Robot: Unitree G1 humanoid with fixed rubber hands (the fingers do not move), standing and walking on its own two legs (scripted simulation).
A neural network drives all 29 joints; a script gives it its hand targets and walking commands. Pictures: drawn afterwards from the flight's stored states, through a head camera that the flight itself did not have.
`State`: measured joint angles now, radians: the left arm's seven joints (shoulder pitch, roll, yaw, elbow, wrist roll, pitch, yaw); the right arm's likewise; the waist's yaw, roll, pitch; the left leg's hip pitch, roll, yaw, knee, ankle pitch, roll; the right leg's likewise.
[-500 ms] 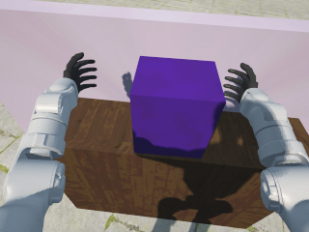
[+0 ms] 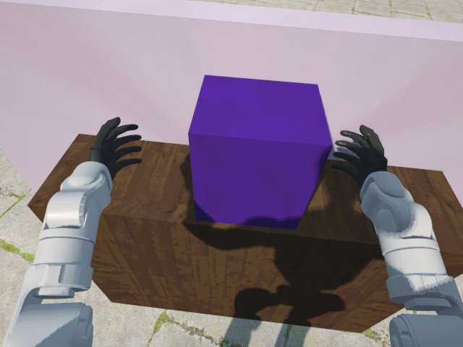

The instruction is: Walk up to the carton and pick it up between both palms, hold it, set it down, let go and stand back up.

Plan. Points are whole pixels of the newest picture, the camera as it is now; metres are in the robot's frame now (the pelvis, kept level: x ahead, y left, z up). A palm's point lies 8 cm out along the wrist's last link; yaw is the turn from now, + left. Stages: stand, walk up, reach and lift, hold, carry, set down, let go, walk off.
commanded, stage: set down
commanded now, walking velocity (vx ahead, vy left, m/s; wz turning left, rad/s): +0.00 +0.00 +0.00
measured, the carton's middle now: (252, 156) +0.49 -0.03 +0.06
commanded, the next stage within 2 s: none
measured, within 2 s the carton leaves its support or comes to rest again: neither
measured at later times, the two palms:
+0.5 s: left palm (98, 214) +0.32 +0.24 +0.08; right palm (363, 225) +0.31 -0.21 +0.08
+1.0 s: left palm (86, 273) +0.24 +0.24 +0.03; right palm (369, 274) +0.24 -0.21 +0.04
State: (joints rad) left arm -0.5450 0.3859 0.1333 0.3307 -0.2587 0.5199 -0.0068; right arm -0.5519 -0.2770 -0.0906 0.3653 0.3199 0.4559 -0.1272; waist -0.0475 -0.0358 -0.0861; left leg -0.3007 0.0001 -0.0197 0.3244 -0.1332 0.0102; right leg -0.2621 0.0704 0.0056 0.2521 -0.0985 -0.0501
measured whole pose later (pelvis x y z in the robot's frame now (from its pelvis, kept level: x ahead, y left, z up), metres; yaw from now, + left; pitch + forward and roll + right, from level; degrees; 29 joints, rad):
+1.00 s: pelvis +0.01 +0.01 +0.00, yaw -1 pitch +2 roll -1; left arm 0.18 0.35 -0.02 0.02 -0.32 0.13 0.02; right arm 0.22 -0.23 -0.05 -0.05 0.29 0.17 -0.07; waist 0.04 0.00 0.00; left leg -0.18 -0.01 0.01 0.29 -0.15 0.02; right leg -0.13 0.06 0.03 0.20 -0.10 -0.04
